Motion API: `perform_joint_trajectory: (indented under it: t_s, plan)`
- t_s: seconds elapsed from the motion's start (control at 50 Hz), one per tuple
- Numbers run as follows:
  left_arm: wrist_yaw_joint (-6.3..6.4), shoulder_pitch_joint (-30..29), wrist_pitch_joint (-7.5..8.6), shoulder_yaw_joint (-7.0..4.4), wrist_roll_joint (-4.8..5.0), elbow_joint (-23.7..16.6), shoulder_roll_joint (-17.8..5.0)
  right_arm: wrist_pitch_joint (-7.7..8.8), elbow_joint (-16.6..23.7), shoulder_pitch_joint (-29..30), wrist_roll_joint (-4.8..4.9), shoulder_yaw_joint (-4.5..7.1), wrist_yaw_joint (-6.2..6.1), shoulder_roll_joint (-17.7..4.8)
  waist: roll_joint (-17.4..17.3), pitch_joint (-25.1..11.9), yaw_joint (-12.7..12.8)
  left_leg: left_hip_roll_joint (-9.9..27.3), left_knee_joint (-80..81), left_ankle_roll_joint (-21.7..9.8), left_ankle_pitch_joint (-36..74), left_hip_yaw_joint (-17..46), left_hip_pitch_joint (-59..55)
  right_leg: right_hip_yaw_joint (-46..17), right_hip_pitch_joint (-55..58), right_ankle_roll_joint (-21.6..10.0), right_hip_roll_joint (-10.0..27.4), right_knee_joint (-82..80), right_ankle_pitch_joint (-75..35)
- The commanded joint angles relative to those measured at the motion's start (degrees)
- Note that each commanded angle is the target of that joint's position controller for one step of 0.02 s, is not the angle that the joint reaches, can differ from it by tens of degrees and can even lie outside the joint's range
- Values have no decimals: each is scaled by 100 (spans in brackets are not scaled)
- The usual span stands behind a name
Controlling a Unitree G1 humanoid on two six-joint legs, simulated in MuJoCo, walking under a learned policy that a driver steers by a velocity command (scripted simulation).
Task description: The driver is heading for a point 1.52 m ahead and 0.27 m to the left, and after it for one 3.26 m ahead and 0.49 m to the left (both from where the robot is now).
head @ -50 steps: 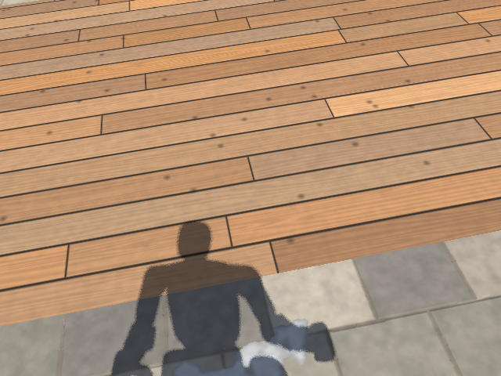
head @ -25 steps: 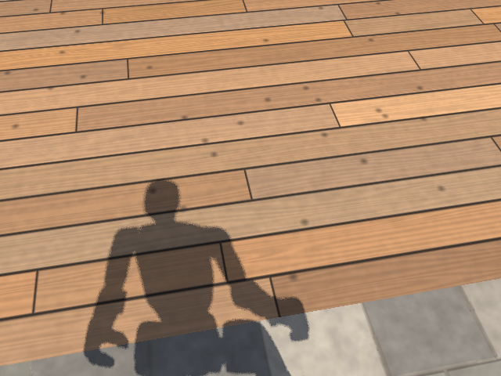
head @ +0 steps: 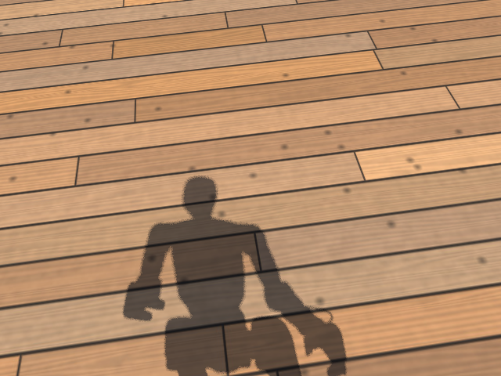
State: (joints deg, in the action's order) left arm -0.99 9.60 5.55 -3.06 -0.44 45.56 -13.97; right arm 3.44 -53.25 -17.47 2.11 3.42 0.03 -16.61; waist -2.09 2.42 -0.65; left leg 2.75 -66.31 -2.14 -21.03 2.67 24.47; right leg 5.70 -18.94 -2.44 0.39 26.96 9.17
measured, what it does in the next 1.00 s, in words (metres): walks ahead, turning left: left foot, then right foot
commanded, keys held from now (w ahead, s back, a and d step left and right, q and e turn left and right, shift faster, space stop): w+q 0.42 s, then w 0.58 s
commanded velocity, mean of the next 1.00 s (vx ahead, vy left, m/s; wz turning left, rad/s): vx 0.50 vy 0.00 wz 0.32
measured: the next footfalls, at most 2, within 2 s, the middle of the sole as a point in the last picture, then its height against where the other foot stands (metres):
left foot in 0.40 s outside the picture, level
right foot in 0.94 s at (242, 280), level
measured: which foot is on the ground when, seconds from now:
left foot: up 0.00-0.38, down 0.40-0.96, up 0.98-1.00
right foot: down 0.00-0.42, up 0.44-0.92, down 0.94-1.00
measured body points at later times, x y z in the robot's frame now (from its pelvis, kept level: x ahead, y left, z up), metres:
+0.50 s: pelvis +0.27 +0.08 -0.01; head +0.30 +0.10 +0.43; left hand +0.27 +0.37 -0.14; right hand +0.48 -0.15 -0.12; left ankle +0.32 +0.16 -0.74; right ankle +0.16 -0.11 -0.63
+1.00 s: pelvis +0.57 +0.12 -0.02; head +0.61 +0.13 +0.43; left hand +0.67 +0.42 -0.11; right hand +0.68 -0.14 -0.15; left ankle +0.35 +0.17 -0.68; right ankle +0.71 +0.07 -0.74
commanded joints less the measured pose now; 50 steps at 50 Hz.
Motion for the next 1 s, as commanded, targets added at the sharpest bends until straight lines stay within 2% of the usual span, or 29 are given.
perform_joint_trajectory:
  t_s: [0.02, 0.08, 0.14, 0.2, 0.28, 0.3, 0.34, 0.36, 0.38, 0.4, 0.42, 0.44, 0.46, 0.48, 0.5, 0.52, 0.54, 0.58, 0.64, 0.72, 0.76, 0.82, 0.88, 0.9, 0.92, 0.94, 0.96, 0.98, 1.0]
  plan:
    - [9, 99, 137, -158, -44, -113, -546, -100, 309, -158, 0, 141, -31, -290, 827, -313, 22, 541, -63, 24, 573, 296, 918, -1352, 929, -759, 1512, -1867, -105]
    - [65, 156, 188, -220, -81, 33, -688, -219, 468, 118, -36, 171, -50, -225, 629, -74, -36, 555, 391, 103, 1231, 414, 1322, -683, 918, -796, 1490, -2045, -691]
    - [152, 279, 150, -253, -74, 141, -784, -174, 614, 513, -84, 168, 30, -177, 554, 37, 47, 494, 1365, 140, 2100, 314, 1468, -130, 1147, -717, 1390, -2094, -953]
    - [218, 467, 88, -299, -25, 222, -932, -138, 832, 1146, -112, 99, 153, -65, 431, 228, 278, 439, 2215, 105, 2526, -80, 1397, 271, 1362, -663, 1426, -2143, -1016]
    - [233, 814, -67, -373, 85, 386, -1073, -142, 1181, 1748, -100, 60, 283, -65, 373, 432, 467, 364, 2797, -68, 2088, -354, 1689, 509, 2219, -622, 1677, -1834, -1396]
    - [233, 829, -112, -392, 117, 407, -1117, -146, 1259, 1804, -96, 68, 313, -94, 409, 430, 439, 309, 2873, -139, 1836, -447, 1668, 562, 2402, -585, 1733, -1669, -1731]
    - [248, 703, -191, -436, 166, 375, -1268, -162, 1343, 1637, -82, 140, 348, -244, 580, 181, 222, 4, 2929, -338, 1263, -769, 1117, 722, 2587, -468, 1747, -1044, -3479]
    - [260, 626, -235, -457, 193, 347, -1351, -178, 1311, 1300, -68, 217, 343, -382, 696, -87, -3, -229, 2891, -460, 966, -949, 584, 787, 2599, -400, 1715, -460, -4458]
    - [263, 506, -283, -458, 220, 317, -1395, -185, 1161, 591, -40, 354, 322, -611, 672, -476, -434, -505, 3100, -632, 990, -1077, -376, 905, 2397, -278, 1568, 542, -4949]
    - [273, 497, -282, -411, 201, 277, -1317, -207, 897, -386, -28, 572, 233, -1010, 452, -995, -904, -640, 3447, -864, 1284, -830, -1985, 986, 1545, -32, 1316, 1970, -4238]
    - [241, 825, -194, -216, -47, 30, -659, -242, 793, -770, -8, 737, 112, -1698, -938, -1416, -613, 754, 3610, -1600, 1036, 1659, -3903, 903, -793, 349, 607, 4098, -110]
    - [166, 871, 62, -71, 45, -119, -430, -130, 1005, -659, -64, 636, 153, -1669, -1031, -2309, -388, 1689, 4743, -2401, 0, 4522, -4813, -533, -2119, 425, -274, 5280, 2641]
    - [93, 165, 225, -183, 321, -206, -898, -52, 957, -642, -122, 473, 193, -1122, -328, -1853, -685, 1618, 5095, -1990, 196, 3950, -4585, -1021, -2699, 274, 62, 5396, 2210]
    - [81, 16, 297, -175, 376, -231, -888, 9, 927, -380, -117, 412, 196, -911, -201, -1217, -528, 1450, 5035, -1746, 652, 3060, -3847, -944, -2766, 136, 341, 5025, 1697]
    - [136, 9, 304, -190, 236, -130, -876, 36, 999, 82, -102, 337, 191, -677, 154, -814, -275, 1191, 5011, -1523, 1250, 2332, -2981, -915, -2442, 122, 619, 4553, 1273]
    - [159, 88, 250, -242, 133, -58, -931, 53, 1075, 424, -153, 259, 170, -458, 55, -618, -66, 998, 5101, -1409, 1840, 1827, -2322, -925, -2017, 144, 794, 4176, 983]
    - [144, 220, 166, -257, 110, -5, -927, 65, 1122, 538, -211, 225, 154, -388, -44, -588, 65, 882, 5237, -1367, 2158, 1601, -1939, -942, -1659, 171, 875, 4026, 807]
    - [138, 305, 36, -235, 65, 30, -767, 114, 1058, 460, -190, 242, 114, -505, -6, -519, 148, 798, 5453, -1385, 2723, 1222, -1615, -847, -1503, 296, 892, 3626, 581]
    - [153, -204, -42, -185, 26, -143, -648, 144, 906, 175, -172, 266, 12, -665, 4, -252, 18, 683, 5627, -1286, 3198, 778, -1612, -764, -1917, 473, 853, 2684, -253]
    - [62, -876, 20, -105, 77, -290, -492, 117, 769, -70, -159, 232, -44, -681, -135, -83, -260, 459, 5719, -984, 2665, 359, -1672, -607, -1702, 436, 594, 1120, -1632]
    - [4, -1203, 46, -73, 115, -371, -472, 112, 653, -267, -145, 228, -45, -704, -171, 75, -401, 563, 5765, -977, 2267, 412, -1810, -561, -1652, 386, 483, 676, -1876]
    - [-101, -1498, 97, -61, 127, -506, -538, 53, 479, -508, -131, 235, -61, -715, -167, 225, -470, 881, 5510, -983, 2461, 547, -2501, -604, -1956, 213, 391, 280, -1594]
    - [-177, -1239, 134, -101, 123, -499, -702, -24, 409, -469, -124, 278, -111, -820, -288, 75, -220, 1100, 5028, -820, 3512, 598, -3049, -576, -1673, -48, 261, 94, -893]
    - [-168, -904, 134, -154, 116, -417, -827, -44, 426, -374, -134, 295, -119, -887, -382, -158, -25, 1046, 4648, -753, 4492, 544, -3102, -436, -1154, -155, 85, 112, -640]
    - [-136, -199, 129, -254, 100, -213, -1008, -76, 445, -247, -142, 278, -116, -886, -346, -602, 373, 820, 3821, -644, 5348, 363, -2981, -255, -158, -318, -114, 8, -710]
    - [-94, 773, 116, -342, 34, 19, -1257, -90, 520, -214, -182, 195, -115, -727, -154, -1358, 782, 541, 2505, -483, 4752, 179, -2179, -678, 1488, -599, 329, 261, -934]
    - [-71, 1486, 95, -476, -49, 151, -1764, -3, 581, -999, -192, 28, -61, -140, 1126, -2313, 593, -352, 178, -36, 2280, -101, 109, -3164, 3862, -1523, 1801, 149, -116]
    - [-104, 1638, 74, -364, 68, 264, -1364, 111, 492, -936, -135, -3, -22, -199, 1715, -2634, 692, -779, -779, 6, -1132, 470, 1170, -4873, 4359, -1775, 2204, -821, 750]
    - [-91, 1208, 66, -256, 144, 204, -1069, 196, 637, -397, -3, 116, 16, -687, 1246, -1693, 718, -379, -1197, -77, -948, 621, 1778, -4244, 3722, -1447, 2030, -978, 1381]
